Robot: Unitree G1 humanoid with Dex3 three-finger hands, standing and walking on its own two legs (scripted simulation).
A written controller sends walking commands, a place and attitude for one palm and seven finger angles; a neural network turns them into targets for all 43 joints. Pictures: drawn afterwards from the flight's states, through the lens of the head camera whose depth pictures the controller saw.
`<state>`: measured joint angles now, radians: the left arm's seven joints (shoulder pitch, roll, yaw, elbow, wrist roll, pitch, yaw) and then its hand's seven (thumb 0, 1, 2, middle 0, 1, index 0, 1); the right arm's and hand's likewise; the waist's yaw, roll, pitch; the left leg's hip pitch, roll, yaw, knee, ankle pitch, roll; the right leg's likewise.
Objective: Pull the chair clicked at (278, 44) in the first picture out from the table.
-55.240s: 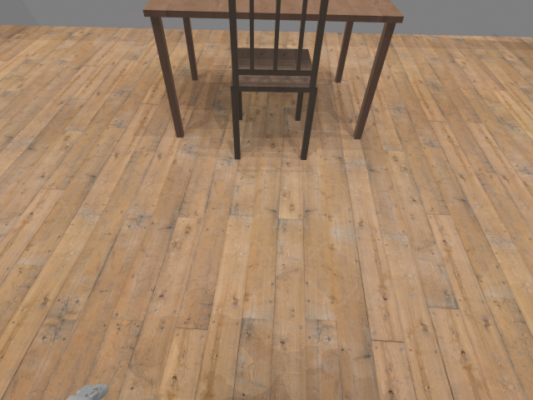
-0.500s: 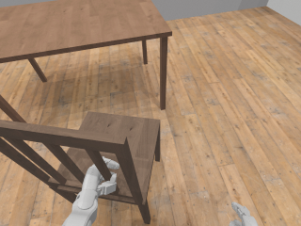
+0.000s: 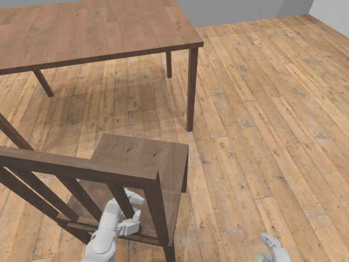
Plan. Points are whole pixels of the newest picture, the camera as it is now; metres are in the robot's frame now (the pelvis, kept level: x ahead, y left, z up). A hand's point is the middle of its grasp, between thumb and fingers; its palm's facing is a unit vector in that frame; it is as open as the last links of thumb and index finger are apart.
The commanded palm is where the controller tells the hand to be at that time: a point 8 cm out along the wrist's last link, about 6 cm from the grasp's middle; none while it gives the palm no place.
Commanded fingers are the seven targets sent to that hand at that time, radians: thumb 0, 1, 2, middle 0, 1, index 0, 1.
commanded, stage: open the thumb and straighten the fingers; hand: left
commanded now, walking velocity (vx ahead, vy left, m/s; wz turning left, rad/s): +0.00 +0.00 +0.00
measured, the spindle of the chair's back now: (89, 204) +0.27 +0.24 -0.06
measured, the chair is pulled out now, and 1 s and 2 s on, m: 0.57 0.57 0.57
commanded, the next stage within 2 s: draw the fingers out of the gap in 0.82 s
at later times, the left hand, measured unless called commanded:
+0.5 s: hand (128, 216) +0.24 +0.13 -0.06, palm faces -0.04 -0.98 -0.22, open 12.7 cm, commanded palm +0.22 +0.18 -0.04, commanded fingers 0.00 -0.55 0.20 -0.20 -0.58 -0.20 -0.58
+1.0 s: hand (124, 223) +0.22 +0.14 -0.07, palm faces -0.04 -0.98 -0.20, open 17.4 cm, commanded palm +0.20 +0.19 -0.04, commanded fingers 0.00 -0.55 0.20 0.00 0.00 0.00 0.00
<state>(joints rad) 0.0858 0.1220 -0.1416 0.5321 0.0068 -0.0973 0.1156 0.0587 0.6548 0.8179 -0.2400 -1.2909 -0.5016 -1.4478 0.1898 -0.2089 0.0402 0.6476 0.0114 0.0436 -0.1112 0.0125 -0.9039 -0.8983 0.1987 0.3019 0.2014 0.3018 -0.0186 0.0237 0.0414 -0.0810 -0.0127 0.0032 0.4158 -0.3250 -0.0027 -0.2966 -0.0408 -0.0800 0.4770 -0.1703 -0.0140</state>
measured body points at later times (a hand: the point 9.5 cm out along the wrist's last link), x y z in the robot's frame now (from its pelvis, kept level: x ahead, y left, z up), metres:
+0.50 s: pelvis -0.01 +0.00 -0.03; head +0.02 -0.03 +0.42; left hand +0.24 +0.18 -0.05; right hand +0.15 -0.25 -0.12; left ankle -0.06 +0.12 -0.74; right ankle +0.05 -0.11 -0.74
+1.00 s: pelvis +0.01 +0.01 -0.04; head +0.05 -0.01 +0.41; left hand +0.22 +0.19 -0.05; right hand +0.18 -0.23 -0.12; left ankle -0.06 +0.12 -0.74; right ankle +0.05 -0.11 -0.74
